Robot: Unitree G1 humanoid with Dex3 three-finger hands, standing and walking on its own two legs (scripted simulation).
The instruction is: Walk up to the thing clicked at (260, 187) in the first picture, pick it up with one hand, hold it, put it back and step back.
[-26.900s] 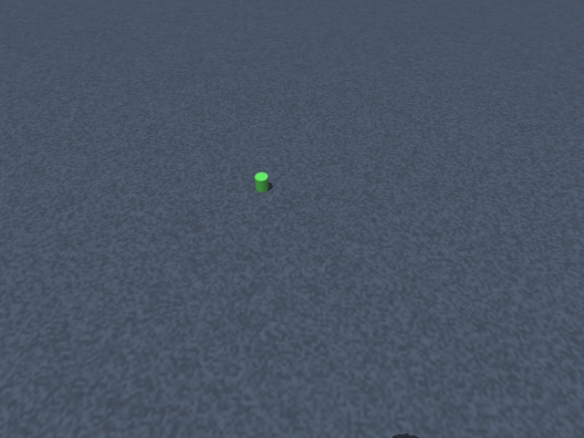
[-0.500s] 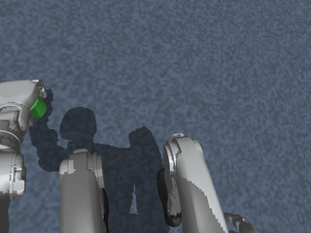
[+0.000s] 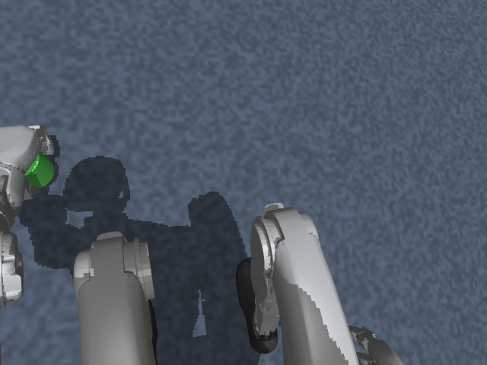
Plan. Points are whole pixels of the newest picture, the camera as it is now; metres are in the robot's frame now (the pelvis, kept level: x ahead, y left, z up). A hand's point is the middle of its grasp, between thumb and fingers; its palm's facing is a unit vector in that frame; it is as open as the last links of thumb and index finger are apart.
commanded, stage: lower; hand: left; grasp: from above
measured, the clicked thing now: (25, 165) +0.46 +0.29 -0.20
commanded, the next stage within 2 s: rest in 0.06 s
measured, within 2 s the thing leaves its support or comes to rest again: rests again in 0.86 s
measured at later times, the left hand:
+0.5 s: hand (38, 172) +0.45 +0.28 -0.24, palm faces -0.47 -0.11 -0.87, open 9.1 cm
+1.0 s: hand (41, 175) +0.45 +0.29 -0.27, palm faces -0.46 -0.12 -0.88, open 9.1 cm
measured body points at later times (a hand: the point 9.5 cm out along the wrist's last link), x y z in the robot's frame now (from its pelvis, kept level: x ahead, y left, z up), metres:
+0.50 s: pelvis +0.01 +0.00 -0.02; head +0.27 +0.08 +0.33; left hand +0.47 +0.29 -0.19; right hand +0.04 -0.27 -0.11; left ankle +0.07 +0.12 -0.29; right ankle +0.11 -0.13 -0.29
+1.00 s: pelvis +0.01 +0.01 -0.03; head +0.27 +0.11 +0.32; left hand +0.47 +0.29 -0.22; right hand +0.03 -0.26 -0.10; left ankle +0.07 +0.12 -0.29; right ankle +0.11 -0.13 -0.29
